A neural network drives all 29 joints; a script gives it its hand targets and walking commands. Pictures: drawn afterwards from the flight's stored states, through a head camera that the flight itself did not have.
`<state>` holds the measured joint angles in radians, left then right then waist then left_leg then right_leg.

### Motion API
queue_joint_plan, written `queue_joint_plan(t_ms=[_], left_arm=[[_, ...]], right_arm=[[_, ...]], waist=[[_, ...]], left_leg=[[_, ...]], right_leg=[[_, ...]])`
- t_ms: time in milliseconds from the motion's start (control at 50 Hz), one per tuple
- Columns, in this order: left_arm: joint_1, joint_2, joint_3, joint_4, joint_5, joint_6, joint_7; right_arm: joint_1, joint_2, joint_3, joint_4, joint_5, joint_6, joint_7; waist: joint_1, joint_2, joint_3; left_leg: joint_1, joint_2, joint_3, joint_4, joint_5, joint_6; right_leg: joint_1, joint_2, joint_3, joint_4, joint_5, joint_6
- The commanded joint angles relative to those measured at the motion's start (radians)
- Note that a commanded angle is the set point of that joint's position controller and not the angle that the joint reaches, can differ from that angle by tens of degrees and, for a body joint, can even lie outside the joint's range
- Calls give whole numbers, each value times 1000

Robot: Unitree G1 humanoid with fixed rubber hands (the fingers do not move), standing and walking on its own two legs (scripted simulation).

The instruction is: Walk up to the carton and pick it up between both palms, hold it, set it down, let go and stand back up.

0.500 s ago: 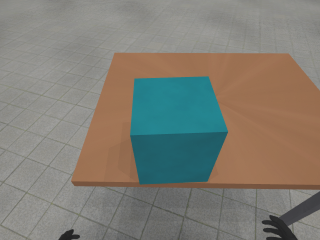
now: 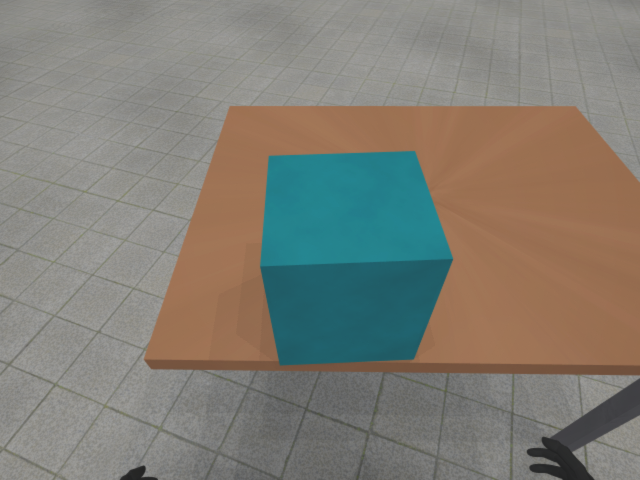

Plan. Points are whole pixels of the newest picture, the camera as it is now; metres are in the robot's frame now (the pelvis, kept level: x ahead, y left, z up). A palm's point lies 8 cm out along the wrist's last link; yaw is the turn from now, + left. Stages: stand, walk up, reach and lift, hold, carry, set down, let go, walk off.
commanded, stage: stand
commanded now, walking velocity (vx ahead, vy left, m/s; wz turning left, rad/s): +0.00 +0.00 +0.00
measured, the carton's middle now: (344, 262) +0.40 -0.01 +0.02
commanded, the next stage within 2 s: none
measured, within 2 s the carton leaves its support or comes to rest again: neither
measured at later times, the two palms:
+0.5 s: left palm out of the picture +0.07 +0.29 -0.10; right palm out of the picture +0.09 -0.29 -0.09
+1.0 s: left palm out of the picture +0.07 +0.29 -0.10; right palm out of the picture +0.08 -0.29 -0.09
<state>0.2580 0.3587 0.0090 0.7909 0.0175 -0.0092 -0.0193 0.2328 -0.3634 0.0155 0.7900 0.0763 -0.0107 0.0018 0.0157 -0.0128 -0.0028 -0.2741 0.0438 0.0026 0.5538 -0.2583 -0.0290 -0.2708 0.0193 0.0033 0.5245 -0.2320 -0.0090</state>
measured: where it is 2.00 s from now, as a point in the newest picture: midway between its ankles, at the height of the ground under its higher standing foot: outside the picture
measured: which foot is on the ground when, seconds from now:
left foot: down 0.00-1.00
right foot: down 0.00-1.00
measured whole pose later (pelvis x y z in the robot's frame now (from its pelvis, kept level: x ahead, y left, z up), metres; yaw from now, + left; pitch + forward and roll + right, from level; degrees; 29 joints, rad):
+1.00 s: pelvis -0.01 +0.00 +0.00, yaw +0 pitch -1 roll -1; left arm 0.26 0.36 0.01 0.85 0.01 -0.01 -0.02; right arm 0.23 -0.37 0.02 0.86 0.08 -0.01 0.00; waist 0.02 -0.01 0.00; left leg -0.27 0.04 0.00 0.51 -0.22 -0.03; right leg -0.27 0.02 0.00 0.48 -0.19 -0.01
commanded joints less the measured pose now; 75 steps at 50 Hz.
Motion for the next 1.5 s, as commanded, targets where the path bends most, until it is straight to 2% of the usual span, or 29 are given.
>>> queue_joint_plan(t_ms=[0,40,60,100,120,140,220,260,300,360,440,500,520,580,620,640,680,920,960,1040,1080,1100,1120,1140,1220,1320,1360,1420,1480], left_arm=[[-55,217,61,12,0,-53,2],[-52,204,57,15,-5,-54,2],[-64,214,56,17,0,-52,3],[-67,219,59,22,2,-49,3],[-64,216,60,25,5,-49,-1],[-82,219,60,31,5,-49,1],[-69,223,65,34,4,-49,-3],[-60,217,61,41,0,-55,-4],[-58,205,55,44,2,-54,-4],[-58,212,55,51,-5,-59,-4],[-74,215,56,54,-3,-53,3],[-63,207,54,55,-5,-57,3],[-68,218,56,59,-5,-55,2],[-83,221,58,62,3,-51,1],[-68,219,58,59,-4,-51,1],[-81,219,58,61,-1,-53,-2],[-71,231,66,63,0,-51,-3],[-62,207,53,67,-7,-56,4],[-71,210,53,69,-9,-58,4],[-65,220,56,68,-7,-57,3],[-60,215,55,77,-5,-53,1],[-70,225,56,74,-3,-53,-1],[-72,219,55,79,-8,-53,-1],[-56,227,54,82,-6,-54,2],[-84,213,58,76,-7,-52,0],[-72,212,55,75,-8,-57,0],[-63,204,52,83,-8,-56,4],[-55,206,55,81,-10,-52,2],[-62,216,58,85,-10,-51,5]], right_arm=[[-41,-201,-65,4,-106,-33,-6],[-38,-203,-64,2,-113,-30,-7],[-57,-208,-67,7,-112,-27,-5],[-48,-207,-67,16,-116,-33,-3],[-36,-212,-65,15,-116,-32,-2],[-35,-217,-70,24,-112,-35,2],[-45,-219,-67,30,-110,-35,2],[-60,-220,-68,35,-110,-35,3],[-47,-209,-65,38,-113,-32,-2],[-41,-215,-63,40,-107,-38,-1],[-54,-200,-57,45,-108,-37,-1],[-45,-207,-60,50,-107,-38,-1],[-54,-200,-59,42,-105,-39,1],[-45,-202,-61,50,-112,-30,1],[-44,-211,-62,58,-104,-33,1],[-37,-203,-58,57,-109,-32,3],[-32,-210,-63,55,-114,-28,1],[-53,-211,-60,67,-110,-33,-2],[-63,-211,-65,59,-106,-35,-2],[-58,-217,-68,63,-108,-33,0],[-45,-203,-59,68,-106,-31,1],[-38,-207,-62,70,-105,-28,-1],[-49,-205,-61,77,-108,-31,-1],[-32,-200,-57,75,-106,-31,2],[-46,-210,-60,78,-106,-33,2],[-58,-209,-63,67,-109,-33,-2],[-45,-204,-58,70,-107,-38,0],[-43,-212,-60,75,-105,-34,-2],[-39,-208,-59,79,-103,-29,-2]], waist=[[-27,53,-81],[-22,75,-95],[-23,51,-64],[-30,66,-59],[-18,55,-48],[-32,56,-54],[-19,80,-53],[-18,84,-74],[-22,41,-79],[-16,72,-86],[-25,43,-74],[-19,98,-99],[-28,74,-80],[-34,33,-56],[-29,29,-63],[-32,71,-54],[-29,44,-38],[-19,65,-111],[-24,33,-118],[-25,85,-107],[-21,64,-85],[-32,23,-58],[-23,49,-53],[-34,55,-57],[-23,49,-77],[-26,62,-133],[-19,100,-112],[-19,43,-111],[-22,48,-94]], left_leg=[[93,69,-69,-112,76,72],[84,78,-82,-109,56,84],[74,72,-73,-118,38,74],[79,69,-75,-128,-5,74],[73,65,-70,-116,-9,74],[77,64,-68,-123,-19,72],[70,69,-77,-147,-25,77],[74,80,-90,-156,-26,76],[79,83,-80,-149,6,73],[91,75,-77,-139,50,75],[79,76,-78,-140,67,77],[96,86,-72,-132,85,74],[79,85,-85,-143,66,78],[84,66,-69,-140,12,68],[76,71,-77,-134,-12,78],[74,64,-68,-132,-19,76],[61,63,-67,-140,-38,76],[108,85,-71,-133,127,71],[104,82,-75,-142,94,72],[100,84,-77,-144,61,73],[83,74,-74,-150,33,73],[76,69,-71,-152,30,71],[81,69,-68,-145,17,79],[90,66,-64,-140,20,71],[79,77,-72,-150,35,76],[107,87,-71,-151,115,70],[102,81,-77,-148,142,65],[98,86,-73,-144,102,68],[101,76,-64,-138,78,74]], right_leg=[[48,-131,128,-146,58,-40],[45,-135,124,-156,34,-37],[19,-131,129,-160,17,-40],[11,-135,133,-172,-33,-40],[-3,-133,143,-191,-77,-38],[2,-131,137,-191,-67,-37],[12,-130,137,-187,-79,-38],[32,-120,127,-175,-31,-27],[37,-122,120,-172,-7,-30],[52,-138,136,-171,31,-34],[56,-134,123,-164,77,-31],[73,-132,116,-154,103,-36],[63,-127,113,-152,98,-35],[10,-126,126,-201,-60,-29],[6,-137,144,-209,-85,-39],[-1,-135,146,-216,-111,-36],[4,-138,158,-221,-131,-32],[85,-138,118,-169,127,-34],[73,-139,115,-170,105,-37],[60,-135,124,-184,44,-35],[57,-138,124,-194,-19,-38],[30,-132,130,-200,-52,-33],[21,-143,147,-213,-56,-36],[25,-144,152,-226,-71,-35],[40,-148,143,-208,-44,-39],[96,-131,103,-149,137,-27],[84,-129,105,-151,130,-33],[85,-135,110,-164,99,-36],[66,-144,130,-191,50,-36]])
